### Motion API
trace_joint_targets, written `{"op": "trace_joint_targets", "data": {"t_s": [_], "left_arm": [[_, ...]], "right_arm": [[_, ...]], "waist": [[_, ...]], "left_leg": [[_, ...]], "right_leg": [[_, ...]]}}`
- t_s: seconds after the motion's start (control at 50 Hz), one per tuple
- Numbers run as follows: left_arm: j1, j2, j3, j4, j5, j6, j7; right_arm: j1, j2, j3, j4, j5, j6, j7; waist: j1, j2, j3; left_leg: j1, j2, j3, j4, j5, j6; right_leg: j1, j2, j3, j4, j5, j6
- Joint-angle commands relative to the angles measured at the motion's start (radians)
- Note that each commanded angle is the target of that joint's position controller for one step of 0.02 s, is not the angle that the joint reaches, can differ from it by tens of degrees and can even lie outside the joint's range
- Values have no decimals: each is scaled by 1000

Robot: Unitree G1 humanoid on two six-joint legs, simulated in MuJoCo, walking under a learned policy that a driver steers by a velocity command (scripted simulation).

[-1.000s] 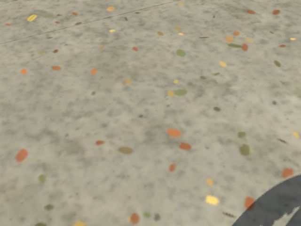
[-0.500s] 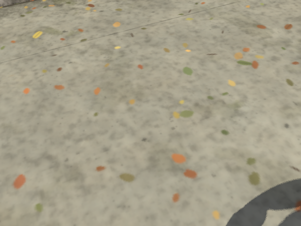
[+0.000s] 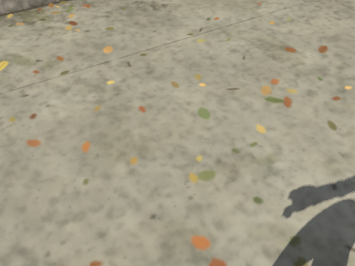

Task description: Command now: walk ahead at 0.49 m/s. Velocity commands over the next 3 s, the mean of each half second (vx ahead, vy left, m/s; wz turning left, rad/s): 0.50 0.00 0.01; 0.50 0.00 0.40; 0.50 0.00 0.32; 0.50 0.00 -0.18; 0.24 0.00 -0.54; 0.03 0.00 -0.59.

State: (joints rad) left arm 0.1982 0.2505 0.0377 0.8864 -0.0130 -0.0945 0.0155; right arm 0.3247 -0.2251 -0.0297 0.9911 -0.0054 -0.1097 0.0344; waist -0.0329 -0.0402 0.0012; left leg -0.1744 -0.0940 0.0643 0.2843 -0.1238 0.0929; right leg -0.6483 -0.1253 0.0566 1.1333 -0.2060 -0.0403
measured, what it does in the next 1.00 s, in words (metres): walks ahead, turning left: right foot, then left foot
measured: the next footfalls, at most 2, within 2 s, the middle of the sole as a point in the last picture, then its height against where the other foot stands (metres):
right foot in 0.30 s outside the picture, level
left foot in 0.88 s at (157, 239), level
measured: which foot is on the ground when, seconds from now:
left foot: down 0.00-0.32, up 0.34-0.86, down 0.88-1.00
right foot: up 0.00-0.28, down 0.30-0.90, up 0.92-1.00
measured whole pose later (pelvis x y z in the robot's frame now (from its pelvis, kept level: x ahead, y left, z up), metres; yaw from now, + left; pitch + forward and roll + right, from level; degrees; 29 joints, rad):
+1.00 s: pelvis +0.54 +0.00 -0.02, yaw +16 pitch +2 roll +0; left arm 0.24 0.26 0.04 0.88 -0.01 -0.13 0.00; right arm 0.19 -0.26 -0.08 0.80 0.02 -0.07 0.04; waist 0.00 0.00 0.04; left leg -0.40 -0.09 0.02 0.53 -0.17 0.10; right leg -0.38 -0.05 0.03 1.24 -0.40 -0.02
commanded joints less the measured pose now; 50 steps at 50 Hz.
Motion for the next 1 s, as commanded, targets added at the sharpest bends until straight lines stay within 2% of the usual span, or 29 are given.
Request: {"op": "trace_joint_targets", "data": {"t_s": [0.02,0.1,0.2,0.24,0.26,0.28,0.3,0.32,0.34,0.36,0.38,0.4,0.42,0.44,0.48,0.52,0.58,0.66,0.76,0.82,0.84,0.86,0.88,0.9,0.92,0.94,0.96,0.98,1.0], "left_arm": [[33,42,12,-42,12,6,6],[-125,29,6,-83,4,-5,-5],[-250,41,2,-132,-10,-14,-35],[-234,61,8,-139,-10,-23,-46],[-187,78,16,-130,-9,-27,-48],[-78,108,35,-99,-7,-30,-46],[115,170,63,-45,-4,-32,-38],[276,287,91,-19,16,-28,-33],[310,249,80,-4,12,-23,-39],[235,172,56,-17,6,-25,-41],[141,129,42,-41,5,-23,-40],[64,100,31,-53,9,-22,-45],[28,74,23,-57,13,-24,-49],[22,63,20,-48,18,-25,-53],[53,80,27,-22,21,-32,-49],[88,104,35,0,28,-34,-37],[117,108,36,19,31,-30,-20],[134,119,35,32,24,-28,-4],[199,133,42,68,12,1,5],[157,170,52,49,7,21,15],[144,185,56,41,7,28,20],[120,194,58,30,7,36,24],[113,192,54,12,6,33,25],[188,70,17,-29,38,8,7],[180,61,3,-55,13,-42,-12],[54,132,25,-85,-25,-71,-23],[5,134,24,-104,-29,-81,-22],[-2,129,29,-96,-8,-77,-12],[10,138,40,-97,9,-63,-5]], "right_arm": [[-39,-133,-22,-56,2,-16,-20],[39,-160,-26,-39,17,-4,-34],[113,-169,-31,-5,26,16,-36],[106,-181,-37,-3,27,27,-39],[89,-189,-40,-6,26,32,-39],[67,-184,-36,-13,24,37,-39],[56,-149,-23,-27,11,38,-39],[129,-57,8,-57,-1,23,-34],[166,-30,19,-42,19,-4,-27],[88,-145,-10,-56,43,-22,-23],[8,-165,-15,-80,50,-27,-24],[-30,-151,-18,-85,39,-22,-30],[-33,-142,-26,-85,25,-9,-36],[-14,-118,-25,-81,23,6,-36],[15,-83,-23,-70,28,29,-37],[-39,-85,-29,-89,29,39,-40],[-122,-80,-35,-120,29,38,-36],[-243,-63,-28,-164,23,35,-18],[-361,-46,-19,-242,25,34,14],[-335,-72,-32,-274,28,35,32],[-272,-96,-46,-268,28,37,33],[-137,-137,-70,-240,31,39,32],[31,-212,-107,-201,31,43,16],[111,-323,-132,-189,29,49,-4],[122,-305,-117,-208,21,39,-2],[105,-235,-101,-205,12,35,-4],[31,-190,-89,-218,20,30,-6],[-51,-159,-78,-241,23,30,-3],[-100,-130,-68,-260,18,31,-5]], "waist": [[46,77,53],[-10,79,54],[-49,95,81],[-26,107,71],[7,118,47],[67,115,-14],[144,80,-140],[151,-129,-306],[141,-261,-393],[135,-160,-261],[109,-95,-163],[77,-22,-93],[46,-24,-57],[25,-39,-42],[7,-34,-25],[15,-16,3],[35,-14,23],[71,-12,62],[108,2,104],[63,-38,56],[24,-63,6],[-52,-62,-68],[-131,-15,-157],[-74,236,-262],[-62,248,-409],[-96,167,-300],[-63,102,-184],[-11,19,-114],[28,19,-79]], "left_leg": [[-93,284,-217,-203,65,172],[-11,267,-166,-186,81,127],[142,324,-179,-117,56,113],[187,350,-193,-65,97,98],[191,348,-187,-12,193,86],[177,310,-153,115,359,65],[71,248,-99,354,395,33],[-294,115,-19,761,73,-37],[-523,30,-124,974,-423,-51],[-617,100,-186,1063,-384,-29],[-617,155,-160,1045,-287,-16],[-572,195,-138,982,-207,-22],[-518,226,-140,914,-155,-26],[-467,235,-136,883,-124,-32],[-458,236,-129,856,-81,-44],[-528,233,-151,794,-4,-52],[-583,202,-190,651,130,-55],[-553,182,-130,458,260,-48],[-624,173,-69,358,157,-20],[-489,111,24,343,6,23],[-383,71,56,351,-40,42],[-198,28,71,308,-21,71],[97,53,-31,255,23,118],[470,316,-493,237,16,264],[623,455,-929,49,-87,385],[560,407,-787,25,-64,309],[402,363,-624,22,5,261],[232,318,-515,7,91,227],[111,283,-445,-19,156,209]], "right_leg": [[-30,-43,3,-145,152,27],[-2,1,-34,-424,302,36],[-2,31,-44,-574,225,18],[47,46,-51,-616,147,-10],[124,67,-69,-636,117,-26],[272,100,-96,-659,106,-48],[540,62,-50,-640,130,-92],[943,-197,328,-659,93,-223],[1068,-296,682,-821,-29,-309],[961,-262,584,-837,-64,-256],[818,-222,425,-848,-1,-216],[676,-175,314,-887,83,-196],[586,-133,236,-922,130,-176],[529,-109,190,-952,155,-170],[495,-98,106,-983,248,-178],[509,-103,50,-1000,313,-176],[545,-98,-27,-1012,326,-152],[574,-95,-118,-1041,295,-121],[763,-154,-173,-963,399,-108],[790,-162,-222,-815,783,-79],[783,-157,-237,-709,954,-68],[736,-132,-258,-526,1024,-47],[551,-87,-262,-269,851,-10],[130,68,-238,116,41,48],[-84,191,-11,314,-388,49],[-182,121,61,326,-310,19],[-180,74,42,245,-210,4],[-113,35,30,157,-153,11],[-37,10,27,89,-120,22]]}}
Over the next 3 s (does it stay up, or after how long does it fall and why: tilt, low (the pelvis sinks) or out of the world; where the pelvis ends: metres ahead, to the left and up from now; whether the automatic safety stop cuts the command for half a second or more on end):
stays up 1.26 0.24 0.00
